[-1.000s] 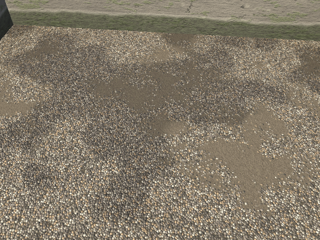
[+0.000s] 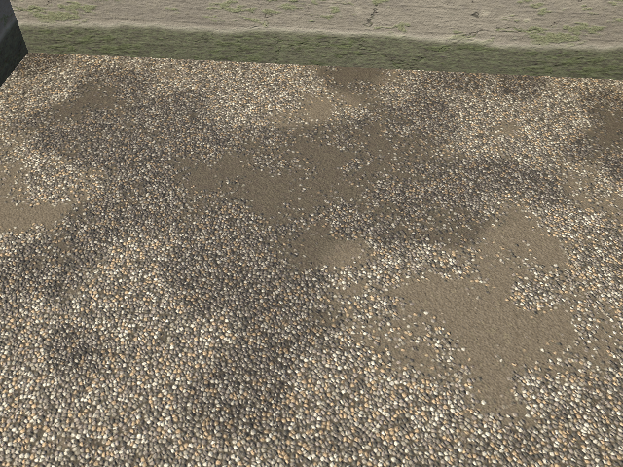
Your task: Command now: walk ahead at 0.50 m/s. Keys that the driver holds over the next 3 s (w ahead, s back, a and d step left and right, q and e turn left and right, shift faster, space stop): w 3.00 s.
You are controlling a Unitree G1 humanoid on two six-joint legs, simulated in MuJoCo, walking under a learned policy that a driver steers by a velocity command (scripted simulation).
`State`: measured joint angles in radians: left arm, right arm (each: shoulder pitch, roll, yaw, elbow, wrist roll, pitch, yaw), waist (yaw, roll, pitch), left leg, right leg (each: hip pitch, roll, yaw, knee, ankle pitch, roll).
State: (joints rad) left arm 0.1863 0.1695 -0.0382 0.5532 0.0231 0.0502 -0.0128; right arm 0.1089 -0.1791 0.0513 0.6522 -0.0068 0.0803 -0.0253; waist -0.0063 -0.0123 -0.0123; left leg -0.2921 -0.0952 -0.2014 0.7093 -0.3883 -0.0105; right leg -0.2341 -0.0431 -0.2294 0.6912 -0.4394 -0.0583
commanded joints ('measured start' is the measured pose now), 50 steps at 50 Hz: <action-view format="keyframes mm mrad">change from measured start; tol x2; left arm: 1 -38 82 26 -78 -4 -13 14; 20 -47 68 22 -73 3 -7 13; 22 -73 51 12 -92 11 -11 -2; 36 -51 58 12 -91 8 -22 -2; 38 -21 76 21 -72 -1 -18 13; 50 -26 71 20 -65 3 -8 17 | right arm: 1 -76 -77 -23 -86 -1 -10 -8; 50 -102 -63 -15 -96 0 -10 -3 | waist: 1 -1 -4 -70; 22 1 30 -31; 37 3 -6 -60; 50 1 11 -54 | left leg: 1 -125 36 57 -70 341 57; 16 -122 44 40 -91 366 70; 20 -125 45 35 -100 353 71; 21 -122 37 15 -112 310 63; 23 -128 40 -1 -125 288 65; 32 -121 34 12 -125 268 60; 36 -114 32 18 -119 275 57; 37 -118 41 35 -108 313 68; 40 -112 39 53 -96 329 64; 50 -104 43 48 -92 368 70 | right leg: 1 168 -95 90 -109 334 13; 20 132 -74 81 -108 201 28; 21 96 -61 84 -113 154 31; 23 97 -54 88 -114 131 34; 36 117 -69 100 -127 182 27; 37 152 -82 97 -120 231 24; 39 155 -89 94 -118 263 19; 50 142 -78 84 -104 270 23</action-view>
